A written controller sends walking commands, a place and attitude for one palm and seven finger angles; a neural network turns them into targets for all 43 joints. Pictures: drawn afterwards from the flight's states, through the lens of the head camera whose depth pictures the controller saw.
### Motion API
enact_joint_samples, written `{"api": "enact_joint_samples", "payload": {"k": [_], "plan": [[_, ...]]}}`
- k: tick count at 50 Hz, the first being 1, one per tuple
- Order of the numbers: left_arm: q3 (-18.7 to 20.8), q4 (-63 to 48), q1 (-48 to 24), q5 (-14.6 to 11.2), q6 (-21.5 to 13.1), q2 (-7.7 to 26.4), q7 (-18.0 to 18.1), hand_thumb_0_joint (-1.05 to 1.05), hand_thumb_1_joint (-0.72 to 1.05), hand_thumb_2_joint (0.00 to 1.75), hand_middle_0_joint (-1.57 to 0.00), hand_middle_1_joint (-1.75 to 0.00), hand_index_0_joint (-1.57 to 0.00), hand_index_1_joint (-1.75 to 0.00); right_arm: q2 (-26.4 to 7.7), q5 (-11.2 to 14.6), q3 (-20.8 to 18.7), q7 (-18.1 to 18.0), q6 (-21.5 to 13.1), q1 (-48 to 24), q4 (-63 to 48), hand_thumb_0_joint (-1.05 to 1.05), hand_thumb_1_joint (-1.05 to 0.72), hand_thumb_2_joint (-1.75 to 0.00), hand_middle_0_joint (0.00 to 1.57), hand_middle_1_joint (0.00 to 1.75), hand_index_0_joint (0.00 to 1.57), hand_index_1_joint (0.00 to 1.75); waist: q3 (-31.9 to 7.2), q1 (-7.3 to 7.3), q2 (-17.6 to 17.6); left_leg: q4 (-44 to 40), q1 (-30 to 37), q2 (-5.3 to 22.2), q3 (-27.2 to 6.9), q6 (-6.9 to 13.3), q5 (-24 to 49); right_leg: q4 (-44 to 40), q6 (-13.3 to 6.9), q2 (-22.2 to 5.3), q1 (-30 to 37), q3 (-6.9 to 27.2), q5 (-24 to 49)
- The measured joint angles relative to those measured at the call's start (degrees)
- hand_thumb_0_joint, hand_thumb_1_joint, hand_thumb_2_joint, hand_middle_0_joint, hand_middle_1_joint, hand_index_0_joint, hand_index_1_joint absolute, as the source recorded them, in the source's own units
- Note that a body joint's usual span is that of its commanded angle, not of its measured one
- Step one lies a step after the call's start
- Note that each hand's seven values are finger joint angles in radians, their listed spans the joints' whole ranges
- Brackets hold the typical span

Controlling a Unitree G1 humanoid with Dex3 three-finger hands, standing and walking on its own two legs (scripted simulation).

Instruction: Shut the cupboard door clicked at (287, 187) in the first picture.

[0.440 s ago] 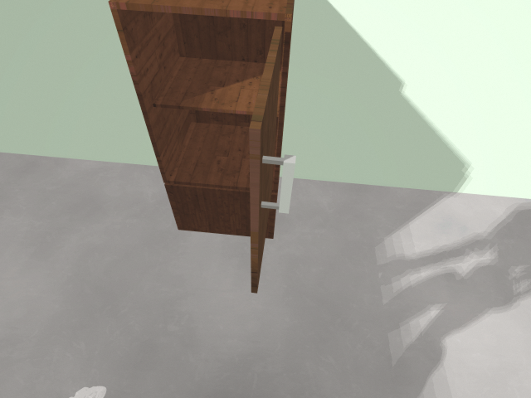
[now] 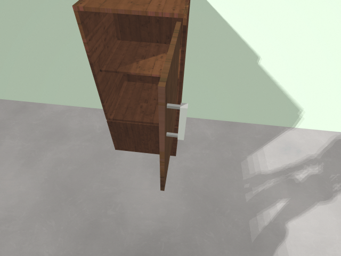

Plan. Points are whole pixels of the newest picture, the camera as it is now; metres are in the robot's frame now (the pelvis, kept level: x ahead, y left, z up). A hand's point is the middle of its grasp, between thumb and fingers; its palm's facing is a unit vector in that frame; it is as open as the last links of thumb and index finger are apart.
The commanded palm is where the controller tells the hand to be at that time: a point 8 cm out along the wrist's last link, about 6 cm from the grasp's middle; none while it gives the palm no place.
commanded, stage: stand and wait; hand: left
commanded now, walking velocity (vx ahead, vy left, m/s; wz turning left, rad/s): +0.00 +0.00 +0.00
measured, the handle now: (176, 122) +0.51 +0.02 -0.01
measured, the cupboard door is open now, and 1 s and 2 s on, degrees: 89 89 89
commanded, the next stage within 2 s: look at it before walking up in 0.38 s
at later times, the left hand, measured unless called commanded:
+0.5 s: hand out of the picture +0.06 +0.22 -0.16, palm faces -0.01 -0.95 -0.30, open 7.4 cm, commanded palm none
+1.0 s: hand out of the picture +0.04 +0.20 -0.16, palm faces +0.00 -0.96 -0.28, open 7.4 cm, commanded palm none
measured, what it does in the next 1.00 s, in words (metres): stands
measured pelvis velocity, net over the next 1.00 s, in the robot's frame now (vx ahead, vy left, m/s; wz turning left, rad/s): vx -0.01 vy -0.02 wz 0.00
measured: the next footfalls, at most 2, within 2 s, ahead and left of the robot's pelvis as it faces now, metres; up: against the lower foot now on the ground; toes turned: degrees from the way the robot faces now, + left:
none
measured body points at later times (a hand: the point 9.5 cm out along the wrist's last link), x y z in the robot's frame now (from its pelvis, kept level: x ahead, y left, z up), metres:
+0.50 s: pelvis -0.01 -0.01 +0.00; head +0.00 -0.01 +0.45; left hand +0.06 +0.27 -0.14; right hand +0.06 -0.29 -0.14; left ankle -0.04 +0.12 -0.74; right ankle -0.03 -0.13 -0.74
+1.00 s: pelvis -0.01 -0.02 +0.00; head +0.00 -0.02 +0.45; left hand +0.04 +0.25 -0.14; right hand +0.05 -0.29 -0.14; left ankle -0.04 +0.12 -0.74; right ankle -0.03 -0.13 -0.74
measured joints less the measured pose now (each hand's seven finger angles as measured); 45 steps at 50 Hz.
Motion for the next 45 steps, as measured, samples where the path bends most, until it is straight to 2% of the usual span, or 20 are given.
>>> {"api": "enact_joint_samples", "payload": {"k": [14, 45], "plan": [[0.33, 2.53, 0.56, -0.14, -0.20, 0.29, 0.02, 0.01, 0.91, 0.90, -0.20, -0.30, -0.20, -0.30, -0.64, 0.20, -0.10, -0.08, 0.23, 2.18, 3.25, 0.01, -0.91, -0.90, 0.20, 0.30, 0.20, 0.30, 0.53, -0.33, 0.49, -2.07, 0.66, 0.62, -0.28, -0.68, 1.60, -1.88, -0.62, 0.60, 0.60, -0.30, 1.46], [0.37, 3.08, 1.11, -0.10, -0.50, -1.89, 0.15, 0.01, 0.91, 0.90, -0.20, -0.30, -0.20, -0.30, 1.48, 0.17, 0.29, -0.34, -0.07, 2.85, 4.01, 0.01, -0.91, -0.90, 0.20, 0.30, 0.20, 0.30, -0.06, -0.36, 0.34, -3.17, 0.70, 1.50, -0.62, -1.52, 2.42, -3.11, -1.38, 1.46, 0.74, -0.67, 2.32]]}}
